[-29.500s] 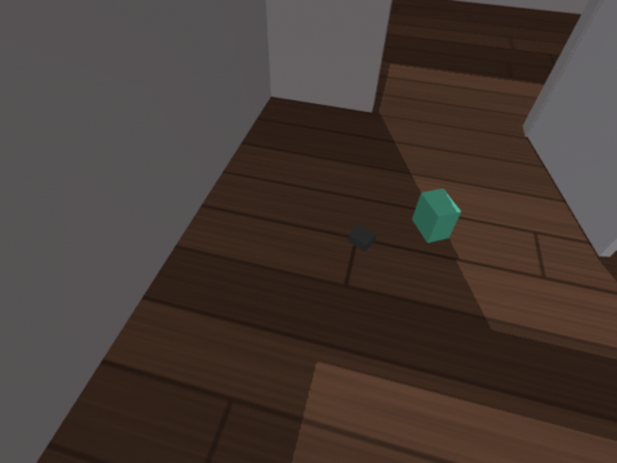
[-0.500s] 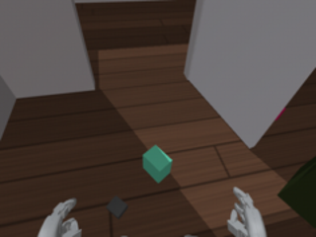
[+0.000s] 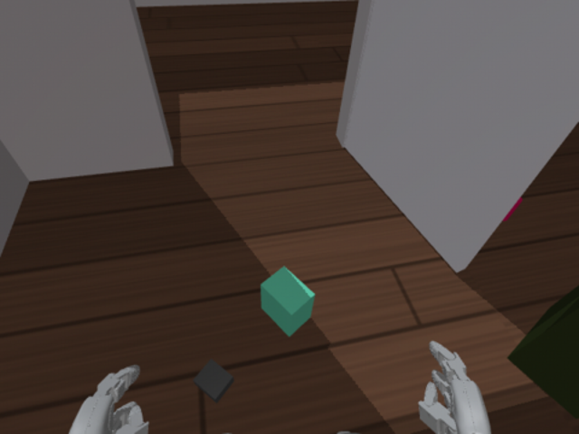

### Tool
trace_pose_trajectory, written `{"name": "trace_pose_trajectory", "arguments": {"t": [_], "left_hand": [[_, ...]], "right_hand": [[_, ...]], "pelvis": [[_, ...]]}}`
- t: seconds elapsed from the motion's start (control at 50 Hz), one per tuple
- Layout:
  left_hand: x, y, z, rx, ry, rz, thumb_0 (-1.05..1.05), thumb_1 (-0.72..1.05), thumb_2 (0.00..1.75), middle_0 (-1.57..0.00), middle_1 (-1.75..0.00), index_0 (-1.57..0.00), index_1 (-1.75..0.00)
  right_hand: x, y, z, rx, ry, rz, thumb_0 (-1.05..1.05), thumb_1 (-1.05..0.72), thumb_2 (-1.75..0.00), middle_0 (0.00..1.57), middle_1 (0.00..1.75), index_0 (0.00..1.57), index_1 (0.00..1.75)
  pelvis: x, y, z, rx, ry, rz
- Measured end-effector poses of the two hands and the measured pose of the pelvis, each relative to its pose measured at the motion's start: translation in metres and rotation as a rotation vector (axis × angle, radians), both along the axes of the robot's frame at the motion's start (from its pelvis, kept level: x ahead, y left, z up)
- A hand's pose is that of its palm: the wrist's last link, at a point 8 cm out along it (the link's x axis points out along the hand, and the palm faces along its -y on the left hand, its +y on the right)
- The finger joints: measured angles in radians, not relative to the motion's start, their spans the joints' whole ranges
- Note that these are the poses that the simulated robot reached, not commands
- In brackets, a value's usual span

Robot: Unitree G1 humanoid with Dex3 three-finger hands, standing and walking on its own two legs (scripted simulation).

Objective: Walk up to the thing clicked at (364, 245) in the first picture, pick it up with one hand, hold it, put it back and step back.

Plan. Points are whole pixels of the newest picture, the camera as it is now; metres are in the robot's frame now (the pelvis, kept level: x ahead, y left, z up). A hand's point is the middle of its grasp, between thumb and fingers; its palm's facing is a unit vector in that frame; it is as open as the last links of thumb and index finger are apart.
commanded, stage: home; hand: left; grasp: from above
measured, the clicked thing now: (213, 380) +0.41 +0.19 -0.69
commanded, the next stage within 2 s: stand in 0.04 s
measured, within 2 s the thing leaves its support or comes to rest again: neither
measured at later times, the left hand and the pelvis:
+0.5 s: hand out of the picture +0.08 +0.25 -0.11, palm faces +0.05 -0.94 -0.33, open 7.4 cm; pelvis +0.00 +0.01 +0.04, yaw +0 degrees
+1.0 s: hand out of the picture +0.02 +0.25 -0.10, palm faces +0.06 -0.94 -0.32, open 7.4 cm; pelvis -0.01 +0.01 +0.06, yaw +1 degrees
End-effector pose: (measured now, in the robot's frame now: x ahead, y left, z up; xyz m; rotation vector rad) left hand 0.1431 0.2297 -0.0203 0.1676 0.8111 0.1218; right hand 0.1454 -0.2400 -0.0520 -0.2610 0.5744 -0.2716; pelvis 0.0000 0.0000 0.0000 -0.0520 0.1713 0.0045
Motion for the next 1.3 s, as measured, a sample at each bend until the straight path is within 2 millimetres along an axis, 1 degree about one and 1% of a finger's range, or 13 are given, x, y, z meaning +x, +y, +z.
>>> {"name": "trace_pose_trajectory", "arguments": {"t": [0.14,0.16,0.2,0.26,0.3,0.36,0.46,0.54,0.62,0.74,0.9,1.14,1.3], "left_hand": [[0.002,-0.001,0.000,0.000,-0.006,-0.001,0.01,0.90,0.90,-0.20,-0.30,-0.20,-0.30],[0.004,0.000,-0.002,0.024,-0.022,-0.016,0.01,0.90,0.90,-0.20,-0.30,-0.20,-0.30],[0.008,0.007,-0.013,0.071,-0.043,-0.035,0.01,0.90,0.90,-0.20,-0.30,-0.20,-0.30],[0.004,0.022,-0.028,0.114,0.001,-0.033,0.01,0.90,0.90,-0.20,-0.30,-0.20,-0.30],[-0.004,0.032,-0.035,0.124,0.047,-0.013,0.01,0.90,0.90,-0.20,-0.30,-0.20,-0.30],[-0.023,0.046,-0.044,0.134,0.121,0.020,0.01,0.90,0.90,-0.20,-0.30,-0.20,-0.30],[-0.057,0.061,-0.053,0.131,0.250,0.070,0.01,0.90,0.90,-0.20,-0.30,-0.20,-0.30],[-0.084,0.064,-0.055,0.118,0.338,0.100,0.01,0.90,0.90,-0.20,-0.30,-0.20,-0.30],[-0.105,0.064,-0.055,0.102,0.406,0.121,0.01,0.90,0.90,-0.20,-0.30,-0.20,-0.30],[-0.125,0.064,-0.053,0.093,0.462,0.138,0.01,0.90,0.90,-0.20,-0.30,-0.20,-0.30],[-0.131,0.064,-0.048,0.099,0.470,0.138,0.01,0.90,0.90,-0.20,-0.30,-0.20,-0.30],[-0.130,0.061,-0.042,0.112,0.458,0.131,0.00,0.90,0.90,-0.20,-0.30,-0.20,-0.30],[-0.129,0.057,-0.040,0.115,0.468,0.127,0.00,0.90,0.90,-0.20,-0.30,-0.20,-0.30]], "right_hand": [[0.000,0.000,-0.001,0.001,0.003,-0.003,0.02,-0.90,-0.90,0.21,0.30,0.21,0.30],[0.000,0.000,-0.003,-0.015,0.030,0.022,0.01,-0.90,-0.90,0.21,0.30,0.21,0.30],[-0.003,-0.003,-0.013,-0.042,0.161,0.102,0.01,-0.90,-0.90,0.21,0.30,0.20,0.30],[-0.011,-0.011,-0.022,-0.038,0.316,0.147,0.01,-0.90,-0.90,0.21,0.30,0.21,0.30],[-0.018,-0.017,-0.022,-0.022,0.368,0.129,0.01,-0.90,-0.90,0.21,0.30,0.21,0.30],[-0.030,-0.025,-0.020,-0.009,0.419,0.088,0.01,-0.90,-0.90,0.21,0.30,0.21,0.30],[-0.053,-0.030,-0.016,-0.005,0.497,0.037,0.01,-0.90,-0.90,0.21,0.30,0.21,0.30],[-0.068,-0.026,-0.014,0.010,0.556,0.013,0.01,-0.90,-0.90,0.20,0.30,0.20,0.30],[-0.079,-0.019,-0.013,0.030,0.602,0.001,0.01,-0.90,-0.90,0.20,0.30,0.20,0.30],[-0.086,-0.013,-0.013,0.055,0.629,-0.010,0.01,-0.90,-0.90,0.21,0.30,0.20,0.30],[-0.092,-0.016,-0.011,0.067,0.634,-0.019,0.01,-0.90,-0.90,0.21,0.30,0.21,0.30],[-0.103,-0.032,-0.008,0.061,0.651,-0.032,0.01,-0.90,-0.90,0.20,0.30,0.20,0.30],[-0.108,-0.042,-0.009,0.057,0.673,-0.035,0.01,-0.90,-0.90,0.20,0.30,0.20,0.30]], "pelvis": [[0.001,0.000,0.000,0.000,0.000,-0.001],[-0.001,0.000,0.001,0.003,-0.020,0.002],[-0.004,0.000,0.006,0.020,-0.067,0.003],[-0.007,0.000,0.013,0.040,-0.109,0.004],[-0.008,0.001,0.018,0.048,-0.128,0.003],[-0.007,0.003,0.024,0.050,-0.152,0.003],[-0.005,0.009,0.035,0.044,-0.182,0.003],[-0.004,0.012,0.044,0.040,-0.202,0.007],[-0.004,0.014,0.052,0.040,-0.220,0.011],[-0.006,0.015,0.059,0.044,-0.244,0.015],[-0.011,0.014,0.063,0.050,-0.261,0.017],[-0.017,0.006,0.066,0.051,-0.266,0.019],[-0.017,-0.001,0.066,0.051,-0.260,0.018]]}}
